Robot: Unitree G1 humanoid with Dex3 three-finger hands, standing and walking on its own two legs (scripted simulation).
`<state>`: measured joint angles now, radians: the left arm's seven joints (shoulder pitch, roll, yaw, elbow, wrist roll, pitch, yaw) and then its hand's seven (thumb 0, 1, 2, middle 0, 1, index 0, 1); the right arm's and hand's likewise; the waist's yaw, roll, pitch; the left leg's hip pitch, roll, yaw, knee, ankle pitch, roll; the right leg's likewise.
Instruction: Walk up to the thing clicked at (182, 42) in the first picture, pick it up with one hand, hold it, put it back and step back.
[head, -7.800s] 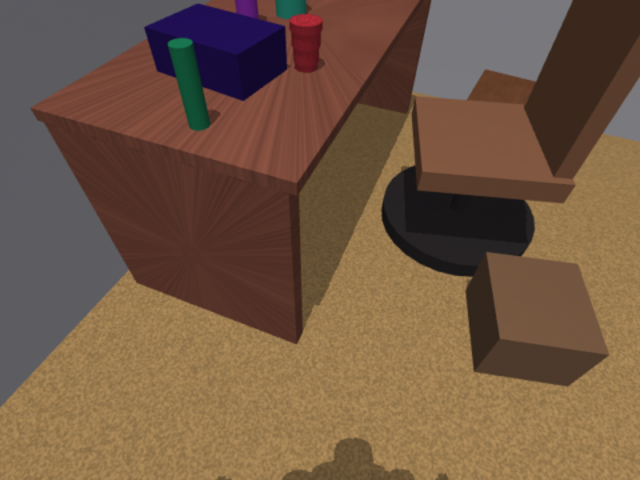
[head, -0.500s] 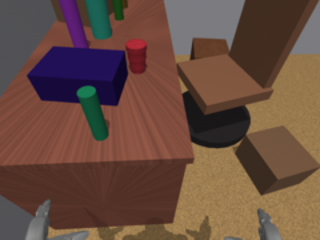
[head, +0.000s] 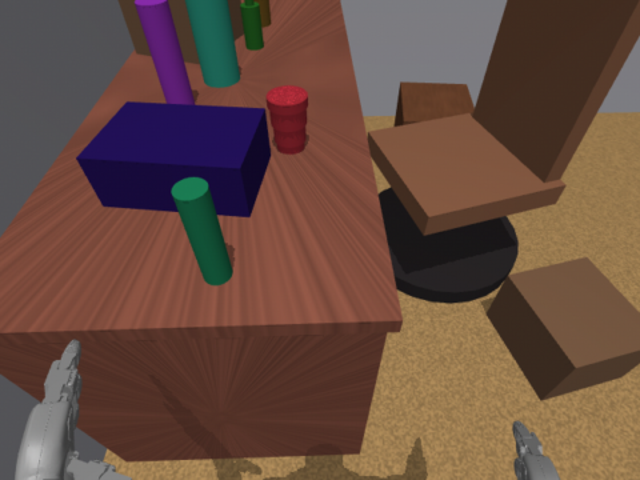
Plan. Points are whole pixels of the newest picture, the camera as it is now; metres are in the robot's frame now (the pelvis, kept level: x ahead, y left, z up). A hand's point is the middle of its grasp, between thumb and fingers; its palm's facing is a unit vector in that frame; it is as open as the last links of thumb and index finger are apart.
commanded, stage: rise first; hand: left
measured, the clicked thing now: (205, 236) +0.45 +0.19 +0.05
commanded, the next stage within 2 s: go down in 0.92 s
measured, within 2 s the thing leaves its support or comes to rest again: neither
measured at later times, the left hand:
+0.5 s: hand (77, 436) +0.16 +0.25 +0.07, palm faces +0.30 -0.86 -0.41, open 17.5 cm
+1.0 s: hand (62, 421) +0.16 +0.25 +0.10, palm faces +0.32 -0.85 -0.42, open 17.5 cm
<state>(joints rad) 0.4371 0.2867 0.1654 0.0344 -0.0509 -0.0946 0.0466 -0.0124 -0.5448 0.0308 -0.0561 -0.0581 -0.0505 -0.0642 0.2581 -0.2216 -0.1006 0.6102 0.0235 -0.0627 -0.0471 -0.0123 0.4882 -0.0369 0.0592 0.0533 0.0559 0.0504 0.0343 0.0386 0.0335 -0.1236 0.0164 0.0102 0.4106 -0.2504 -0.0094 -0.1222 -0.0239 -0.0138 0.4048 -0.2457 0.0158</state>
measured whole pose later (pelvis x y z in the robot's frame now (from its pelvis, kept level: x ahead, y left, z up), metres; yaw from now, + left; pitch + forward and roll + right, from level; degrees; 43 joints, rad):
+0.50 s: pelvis -0.02 -0.01 +0.00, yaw +1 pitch -3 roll +0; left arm 0.47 0.32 0.24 -0.12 -0.05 -0.21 0.03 -0.02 -0.55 0.03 -0.05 -0.05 -0.05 -0.06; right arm 0.22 -0.22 -0.12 0.68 0.01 -0.11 -0.05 -0.01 0.52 -0.03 0.06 0.05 0.06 0.05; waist 0.05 0.05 0.05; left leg -0.13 0.02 -0.01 0.41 -0.22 -0.02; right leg -0.13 -0.02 -0.04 0.43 -0.24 0.00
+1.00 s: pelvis -0.01 -0.01 +0.00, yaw +1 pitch -4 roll +0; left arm 0.49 0.33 0.28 -0.20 -0.05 -0.27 0.02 -0.01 -0.57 0.07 -0.06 -0.06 -0.06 -0.07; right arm 0.24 -0.22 -0.14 0.64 0.02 -0.13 -0.04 -0.01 0.51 -0.06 0.06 0.06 0.06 0.05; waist 0.05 0.04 0.05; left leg -0.12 0.01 -0.01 0.41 -0.23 -0.02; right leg -0.12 -0.03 -0.04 0.42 -0.24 0.01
